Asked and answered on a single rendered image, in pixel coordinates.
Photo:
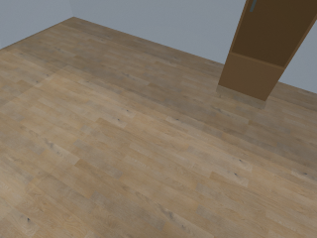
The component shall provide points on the cupboard door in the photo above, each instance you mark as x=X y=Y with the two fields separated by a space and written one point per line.
x=274 y=29

